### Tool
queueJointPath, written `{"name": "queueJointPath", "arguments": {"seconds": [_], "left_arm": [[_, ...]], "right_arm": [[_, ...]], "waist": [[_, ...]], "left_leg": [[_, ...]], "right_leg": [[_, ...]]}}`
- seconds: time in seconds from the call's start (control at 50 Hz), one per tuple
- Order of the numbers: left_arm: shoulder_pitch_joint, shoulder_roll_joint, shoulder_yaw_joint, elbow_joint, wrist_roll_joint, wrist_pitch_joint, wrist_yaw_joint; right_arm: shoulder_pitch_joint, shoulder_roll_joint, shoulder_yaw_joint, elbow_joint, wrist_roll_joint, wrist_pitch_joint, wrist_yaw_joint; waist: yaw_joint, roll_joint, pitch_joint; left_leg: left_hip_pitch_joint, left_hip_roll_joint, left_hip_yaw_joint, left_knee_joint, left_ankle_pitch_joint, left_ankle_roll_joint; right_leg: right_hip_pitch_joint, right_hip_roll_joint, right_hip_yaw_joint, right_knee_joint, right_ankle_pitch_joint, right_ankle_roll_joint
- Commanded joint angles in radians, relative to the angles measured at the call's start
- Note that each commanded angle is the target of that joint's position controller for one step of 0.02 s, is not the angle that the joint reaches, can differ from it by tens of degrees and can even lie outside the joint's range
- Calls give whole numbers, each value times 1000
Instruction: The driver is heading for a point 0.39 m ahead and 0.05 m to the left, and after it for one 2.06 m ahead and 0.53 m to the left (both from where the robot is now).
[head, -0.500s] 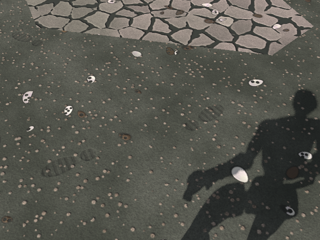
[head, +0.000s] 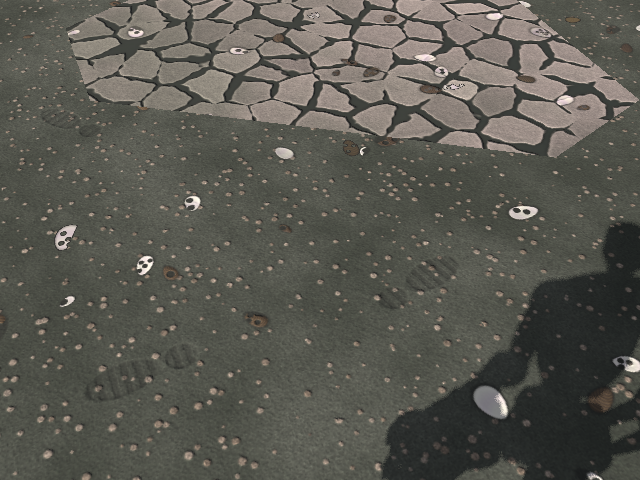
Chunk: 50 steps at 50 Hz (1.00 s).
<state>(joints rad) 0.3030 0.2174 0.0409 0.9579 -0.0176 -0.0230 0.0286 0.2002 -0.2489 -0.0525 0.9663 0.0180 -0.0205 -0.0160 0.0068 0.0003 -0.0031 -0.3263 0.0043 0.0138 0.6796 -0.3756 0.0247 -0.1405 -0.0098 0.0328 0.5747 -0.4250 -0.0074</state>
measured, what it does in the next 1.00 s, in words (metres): walks ahead, turning left: right foot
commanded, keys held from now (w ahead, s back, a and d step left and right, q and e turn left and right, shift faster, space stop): w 0.42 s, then w+q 0.58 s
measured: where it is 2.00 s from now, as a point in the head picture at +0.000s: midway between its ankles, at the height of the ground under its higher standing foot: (232, 291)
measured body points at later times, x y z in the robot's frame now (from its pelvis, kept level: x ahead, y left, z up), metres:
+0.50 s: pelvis +0.19 +0.00 +0.01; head +0.22 +0.00 +0.45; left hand +0.43 +0.22 -0.09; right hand +0.12 -0.26 -0.13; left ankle +0.03 +0.11 -0.73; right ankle +0.37 -0.14 -0.70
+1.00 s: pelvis +0.46 -0.02 +0.01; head +0.47 +0.00 +0.46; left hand +0.40 +0.26 -0.13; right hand +0.69 -0.21 -0.09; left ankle +0.60 +0.17 -0.68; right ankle +0.37 -0.14 -0.73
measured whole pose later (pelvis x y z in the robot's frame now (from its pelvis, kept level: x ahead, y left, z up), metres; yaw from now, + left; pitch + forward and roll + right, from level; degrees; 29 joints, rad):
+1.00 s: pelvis +0.46 -0.02 +0.01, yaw +16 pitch +1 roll -3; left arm 0.30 0.26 0.07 0.96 0.00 -0.09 0.02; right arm 0.10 -0.25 -0.07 0.81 0.02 -0.03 0.04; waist 0.07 0.03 0.02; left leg -0.68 0.12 0.00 0.72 0.01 0.04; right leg 0.08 0.02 -0.27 0.21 -0.30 0.00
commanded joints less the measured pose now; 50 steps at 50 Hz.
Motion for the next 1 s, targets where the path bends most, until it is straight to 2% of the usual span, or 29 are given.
{"name": "queueJointPath", "arguments": {"seconds": [0.02,0.06,0.08,0.1,0.12,0.14,0.16,0.18,0.22,0.28,0.34,0.42,0.48,0.52,0.54,0.56,0.58,0.6,0.62,0.64,0.66,0.68,0.7,0.74,0.78,0.84,0.9,0.96,1.0], "left_arm": [[13,189,44,-29,-9,-36,5],[-61,170,41,-46,-13,-36,-2],[-110,143,32,-72,-11,-42,-2],[-120,90,22,-111,-4,-57,2],[-129,113,27,-124,-11,-73,1],[-109,134,35,-114,-30,-83,-8],[-99,125,33,-99,-34,-87,-17],[-109,123,36,-96,-28,-88,-20],[-125,121,45,-94,-11,-79,-27],[-189,84,38,-117,1,-66,-33],[-306,57,20,-159,-1,-66,-38],[-399,78,15,-190,-10,-68,-54],[-409,114,24,-212,-10,-79,-65],[-290,165,49,-188,-8,-86,-62],[-117,207,74,-137,-10,-85,-52],[78,278,94,-101,5,-83,-40],[137,344,102,-75,17,-79,-47],[107,237,74,-84,14,-82,-49],[9,186,57,-96,9,-87,-46],[-74,156,47,-108,10,-92,-46],[-124,126,40,-106,18,-97,-49],[-150,109,35,-100,30,-103,-50],[-160,99,35,-91,32,-105,-51],[-155,114,40,-75,28,-111,-44],[-138,141,48,-64,32,-112,-33],[-108,164,53,-56,36,-105,-18],[-76,186,57,-56,30,-95,-8],[-7,206,63,-42,19,-76,-6],[17,219,69,-37,9,-59,-8]], "right_arm": [[-103,-67,-12,-84,13,-65,17],[61,-85,-29,-12,15,-81,29],[166,-147,-52,22,8,-84,27],[289,-259,-83,53,7,-87,34],[320,-204,-58,54,-10,-93,42],[236,-145,-36,36,-13,-98,40],[177,-118,-27,12,-14,-100,40],[145,-113,-21,1,-11,-99,42],[147,-80,-5,3,-16,-89,39],[196,-112,-7,17,-16,-76,21],[200,-145,-12,15,-17,-68,6],[248,-149,-18,36,-2,-67,3],[244,-154,-26,41,6,-59,1],[205,-179,-34,26,4,-51,1],[193,-161,-28,17,-3,-45,2],[195,-118,-10,-12,-21,-43,3],[346,44,30,-19,-5,-59,9],[284,-75,2,-10,27,-75,9],[185,-139,-19,-49,44,-81,6],[141,-135,-21,-59,36,-81,-2],[129,-122,-28,-60,20,-75,-7],[158,-97,-31,-55,17,-61,-6],[172,-74,-31,-55,20,-47,-3],[149,-55,-33,-77,20,-23,-2],[97,-62,-37,-108,13,-10,-2],[30,-64,-38,-138,7,-16,12],[-83,-50,-25,-178,2,-24,35],[-189,-37,-13,-231,2,-27,56],[-225,-43,-11,-266,5,-26,70]], "waist": [[5,-187,194],[-79,-145,122],[-121,-36,82],[-140,258,19],[-141,276,-19],[-89,169,36],[-65,111,48],[-51,69,71],[-41,82,67],[-50,70,72],[-72,75,96],[-87,90,131],[-51,85,132],[29,107,48],[110,100,-59],[174,12,-220],[88,-287,-394],[116,-223,-334],[98,-177,-168],[64,-106,-93],[35,-82,-45],[-1,-106,-34],[-16,-111,-23],[-31,-89,15],[-31,-59,45],[-17,-40,62],[22,-20,88],[66,-8,118],[71,-20,122]], "left_leg": [[-179,20,10,15,-48,53],[118,-9,28,-161,61,68],[267,55,-111,-243,61,97],[452,247,-496,-399,12,216],[517,371,-752,-496,22,292],[483,374,-661,-465,38,269],[446,327,-540,-463,57,231],[414,299,-448,-481,100,205],[361,237,-300,-515,241,165],[345,211,-199,-544,383,174],[280,194,-132,-573,371,166],[274,221,-103,-587,343,163],[344,261,-131,-526,430,145],[348,245,-119,-376,703,120],[283,191,-86,-183,777,91],[72,124,-50,130,537,54],[-261,-49,-44,485,-142,-2],[-351,-12,-161,622,-191,9],[-418,36,-140,654,-106,27],[-385,88,-120,627,-11,32],[-337,119,-122,579,51,32],[-272,145,-132,548,90,34],[-242,153,-129,528,99,35],[-266,164,-123,495,123,29],[-338,167,-136,440,198,15],[-392,154,-131,297,346,-1],[-377,140,-55,137,438,-1],[-413,128,-7,33,417,14],[-422,113,23,-9,346,33]], "right_leg": [[-65,-286,378,-324,-136,-212],[-161,-195,231,-222,26,-144],[-259,-100,107,-31,187,-86],[-454,52,-57,322,116,-1],[-591,66,41,544,-140,0],[-657,-1,85,651,-99,-31],[-660,-44,73,660,-7,-58],[-670,-80,56,616,78,-69],[-598,-112,25,517,178,-60],[-597,-104,-24,367,255,-13],[-539,-79,-47,146,378,13],[-471,-55,-55,14,461,1],[-432,-46,-26,-50,413,-34],[-238,0,-53,-65,359,-62],[-7,16,-65,-62,348,-86],[312,-161,123,-37,271,-142],[595,-412,607,-190,5,-287],[505,-397,703,-312,-134,-261],[364,-372,542,-327,-111,-208],[218,-341,413,-346,11,-184],[100,-304,303,-373,119,-166],[28,-274,214,-399,177,-153],[-11,-260,160,-424,207,-154],[-55,-259,74,-461,268,-168],[-50,-266,18,-483,306,-180],[-6,-254,-72,-490,366,-173],[29,-243,-160,-491,409,-157],[138,-268,-205,-457,454,-151],[216,-288,-226,-408,530,-141]]}}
